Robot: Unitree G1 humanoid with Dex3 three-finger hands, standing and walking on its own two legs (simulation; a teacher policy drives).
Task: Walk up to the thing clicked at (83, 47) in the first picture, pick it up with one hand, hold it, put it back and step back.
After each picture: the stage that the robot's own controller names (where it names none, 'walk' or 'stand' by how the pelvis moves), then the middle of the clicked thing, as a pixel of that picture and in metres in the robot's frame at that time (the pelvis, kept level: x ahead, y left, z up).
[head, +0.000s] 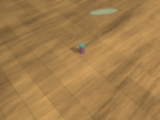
stand; (82, 48) +1.28 -0.03 -0.72
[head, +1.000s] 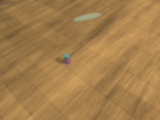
walk; (67, 58) +1.15 +0.21 -0.70
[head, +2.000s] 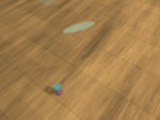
walk; (58, 89) +0.70 +0.27 -0.71
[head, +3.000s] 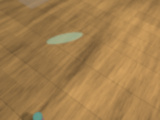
walk; (38, 119) +0.42 +0.26 -0.69
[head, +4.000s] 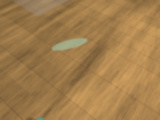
stand; out of the picture +0.43 +0.29 -0.71
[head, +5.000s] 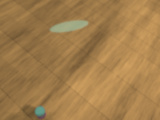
walk; (40, 112) +0.36 +0.23 -0.69
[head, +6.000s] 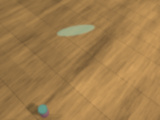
stand; (43, 111) +0.42 +0.25 -0.68
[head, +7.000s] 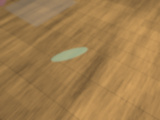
walk; out of the picture +0.31 +0.29 -0.70
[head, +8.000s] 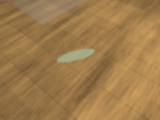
stand; out of the picture +0.27 +0.27 -0.72
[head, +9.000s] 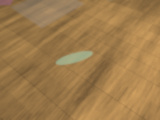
stand; out of the picture +0.27 +0.28 -0.73
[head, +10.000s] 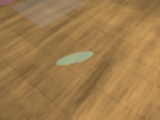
stand; out of the picture +0.27 +0.28 -0.73
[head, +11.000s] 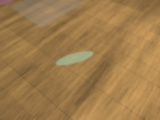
stand; out of the picture +0.25 +0.28 -0.73
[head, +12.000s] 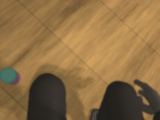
go down; (11, 76) +0.32 +0.32 -0.34
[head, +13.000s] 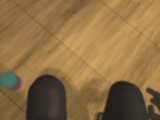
go down; (12, 81) +0.31 +0.33 -0.30
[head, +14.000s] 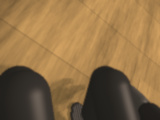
close in; out of the picture +0.28 +0.35 -0.22
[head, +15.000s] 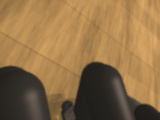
rest palm; out of the picture +0.28 +0.35 -0.20
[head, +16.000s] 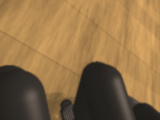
lift; out of the picture +0.29 +0.35 -0.20
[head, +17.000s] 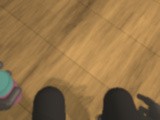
lift; (4, 89) +0.29 +0.25 -0.02
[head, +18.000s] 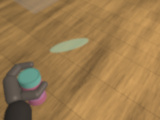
hold; (33, 87) +0.33 +0.17 +0.02
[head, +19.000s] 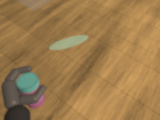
hold; (31, 91) +0.32 +0.18 -0.01
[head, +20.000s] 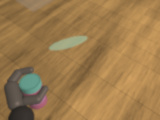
hold; (34, 92) +0.32 +0.17 -0.01
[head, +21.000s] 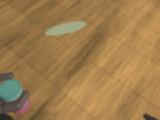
crouch; (15, 97) +0.30 +0.23 -0.05
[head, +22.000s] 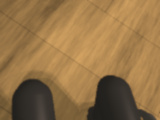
lower; out of the picture +0.37 +0.31 -0.10
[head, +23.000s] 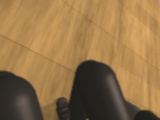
lower; out of the picture +0.35 +0.36 -0.20
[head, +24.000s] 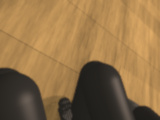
lower; out of the picture +0.32 +0.38 -0.21
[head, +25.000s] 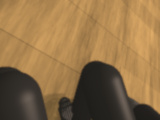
lower; out of the picture +0.31 +0.37 -0.21
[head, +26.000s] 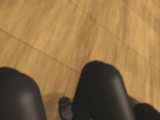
lower; out of the picture +0.31 +0.36 -0.21
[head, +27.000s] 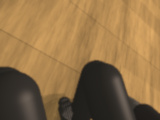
open; out of the picture +0.31 +0.36 -0.21
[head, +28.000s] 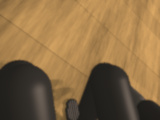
stand; out of the picture +0.31 +0.33 -0.22
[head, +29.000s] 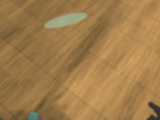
stand; (34, 119) +0.32 +0.28 -0.57
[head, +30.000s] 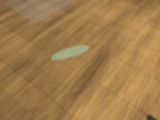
stand; out of the picture +0.30 +0.28 -0.67
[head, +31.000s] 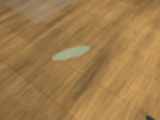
stand; out of the picture +0.29 +0.28 -0.67
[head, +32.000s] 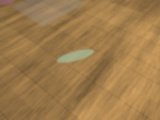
stand; out of the picture +0.31 +0.26 -0.71
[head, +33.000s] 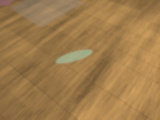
stand; out of the picture +0.30 +0.27 -0.72
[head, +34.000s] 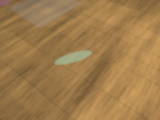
stand; out of the picture +0.28 +0.27 -0.73
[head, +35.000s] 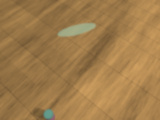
walk; (49, 115) +0.37 +0.23 -0.70
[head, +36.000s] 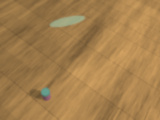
walk; (46, 94) +0.55 +0.22 -0.71
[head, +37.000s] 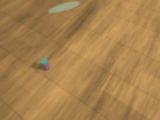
stand; (45, 64) +0.85 +0.34 -0.69
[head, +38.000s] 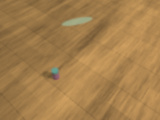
stand; (55, 73) +0.88 +0.25 -0.71
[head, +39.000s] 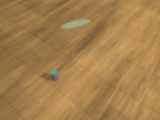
stand; (54, 75) +0.91 +0.26 -0.73
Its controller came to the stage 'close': yes
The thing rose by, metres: 0.74
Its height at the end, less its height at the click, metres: +0.00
